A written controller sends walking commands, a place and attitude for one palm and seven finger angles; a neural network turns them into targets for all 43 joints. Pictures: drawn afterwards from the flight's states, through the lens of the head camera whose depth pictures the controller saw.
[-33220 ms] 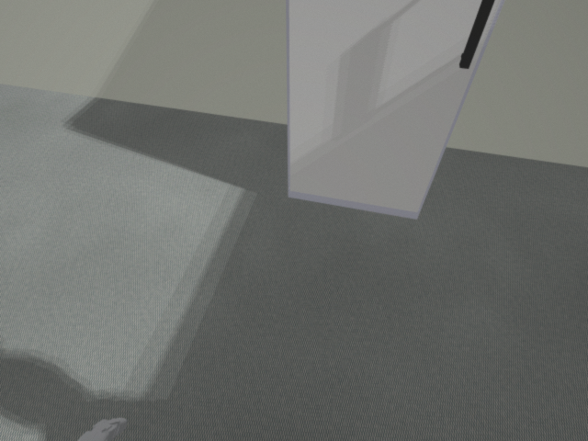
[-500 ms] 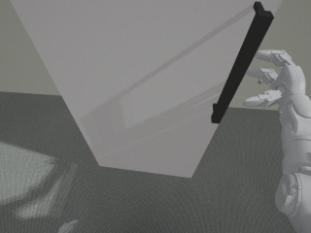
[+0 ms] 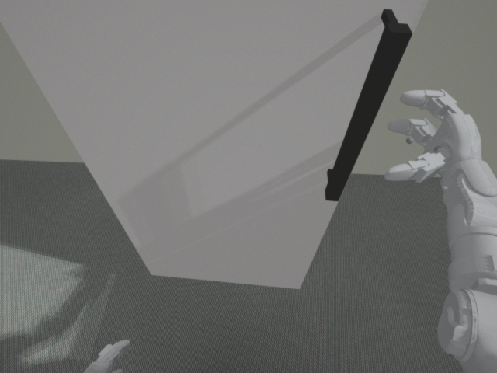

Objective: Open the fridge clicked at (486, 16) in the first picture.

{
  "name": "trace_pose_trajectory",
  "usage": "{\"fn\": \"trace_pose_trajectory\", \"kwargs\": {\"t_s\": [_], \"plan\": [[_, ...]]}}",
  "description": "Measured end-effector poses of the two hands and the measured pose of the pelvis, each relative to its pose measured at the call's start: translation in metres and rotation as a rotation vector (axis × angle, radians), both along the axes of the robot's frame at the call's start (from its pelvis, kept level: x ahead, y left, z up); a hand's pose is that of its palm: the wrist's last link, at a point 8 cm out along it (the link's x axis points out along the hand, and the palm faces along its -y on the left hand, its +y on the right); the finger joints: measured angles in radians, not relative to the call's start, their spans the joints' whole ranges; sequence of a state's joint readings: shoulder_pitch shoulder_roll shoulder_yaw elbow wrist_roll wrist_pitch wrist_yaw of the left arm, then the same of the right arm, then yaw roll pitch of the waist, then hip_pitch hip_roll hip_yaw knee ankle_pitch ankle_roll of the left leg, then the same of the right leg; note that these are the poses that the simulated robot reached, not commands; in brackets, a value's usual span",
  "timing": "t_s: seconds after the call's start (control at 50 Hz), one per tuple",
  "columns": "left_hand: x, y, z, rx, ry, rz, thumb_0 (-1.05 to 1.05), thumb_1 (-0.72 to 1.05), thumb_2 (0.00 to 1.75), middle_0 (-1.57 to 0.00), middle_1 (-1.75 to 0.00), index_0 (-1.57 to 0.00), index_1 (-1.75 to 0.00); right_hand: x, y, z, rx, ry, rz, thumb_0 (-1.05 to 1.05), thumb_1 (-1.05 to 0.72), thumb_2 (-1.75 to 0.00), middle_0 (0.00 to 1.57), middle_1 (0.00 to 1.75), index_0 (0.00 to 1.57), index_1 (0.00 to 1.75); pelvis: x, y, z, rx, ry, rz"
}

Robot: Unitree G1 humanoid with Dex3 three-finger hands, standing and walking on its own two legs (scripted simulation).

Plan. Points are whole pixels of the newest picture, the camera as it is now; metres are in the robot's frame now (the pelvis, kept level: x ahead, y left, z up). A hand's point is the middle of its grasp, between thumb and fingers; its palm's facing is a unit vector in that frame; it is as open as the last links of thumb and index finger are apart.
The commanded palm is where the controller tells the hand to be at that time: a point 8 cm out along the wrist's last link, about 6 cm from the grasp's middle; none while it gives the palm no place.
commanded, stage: move the hooked fingers beside the handle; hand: right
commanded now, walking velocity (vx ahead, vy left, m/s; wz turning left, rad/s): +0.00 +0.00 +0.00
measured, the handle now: (354, 124) +0.47 -0.12 +0.16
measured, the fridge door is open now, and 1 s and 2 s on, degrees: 3 3 2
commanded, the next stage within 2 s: feel for the door with the fingertips in 0.58 s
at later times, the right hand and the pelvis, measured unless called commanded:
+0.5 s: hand (407, 140) +0.44 -0.19 +0.17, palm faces -0.05 +1.00 -0.03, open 14.0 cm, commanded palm +0.41 -0.24 +0.16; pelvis -0.01 +0.00 +0.00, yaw +0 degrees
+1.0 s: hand (390, 136) +0.45 -0.17 +0.16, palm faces -0.07 +1.00 -0.01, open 14.0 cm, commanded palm +0.42 -0.21 +0.16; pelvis -0.01 +0.00 +0.00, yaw +0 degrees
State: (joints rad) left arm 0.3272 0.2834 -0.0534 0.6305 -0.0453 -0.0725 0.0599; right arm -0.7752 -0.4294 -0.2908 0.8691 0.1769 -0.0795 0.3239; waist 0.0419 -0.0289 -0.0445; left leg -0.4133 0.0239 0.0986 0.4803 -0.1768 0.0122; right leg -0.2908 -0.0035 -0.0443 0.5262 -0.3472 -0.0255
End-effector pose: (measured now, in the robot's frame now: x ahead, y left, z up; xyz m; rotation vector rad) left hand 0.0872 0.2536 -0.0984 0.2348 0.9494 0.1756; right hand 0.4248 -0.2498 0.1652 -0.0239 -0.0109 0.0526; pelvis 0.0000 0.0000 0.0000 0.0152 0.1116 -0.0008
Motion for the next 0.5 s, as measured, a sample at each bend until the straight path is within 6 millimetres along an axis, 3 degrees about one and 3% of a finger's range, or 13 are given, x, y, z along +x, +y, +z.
{"fn": "trace_pose_trajectory", "kwargs": {"t_s": [0.18,0.5], "plan": [[0.0057,-0.0063,0.0019,-0.010,-0.022,-0.004,0.01,0.91,0.90,-0.20,-0.30,-0.20,-0.30,-0.0017,-0.0003,0.0032,0.003,-0.012,-0.004,-0.01,0.50,-0.30,0.30,1.20,0.30,1.20,0.0002,-0.0021,0.0005,0.000,-0.007,0.004],[-0.0029,-0.0058,-0.0001,-0.009,-0.011,-0.006,0.01,0.91,0.90,-0.20,-0.30,-0.20,-0.30,-0.0068,0.0068,0.0060,-0.004,-0.007,-0.004,-0.01,0.50,-0.30,0.30,1.20,0.30,1.20,-0.0058,-0.0012,0.0010,-0.003,-0.020,-0.001]]}}
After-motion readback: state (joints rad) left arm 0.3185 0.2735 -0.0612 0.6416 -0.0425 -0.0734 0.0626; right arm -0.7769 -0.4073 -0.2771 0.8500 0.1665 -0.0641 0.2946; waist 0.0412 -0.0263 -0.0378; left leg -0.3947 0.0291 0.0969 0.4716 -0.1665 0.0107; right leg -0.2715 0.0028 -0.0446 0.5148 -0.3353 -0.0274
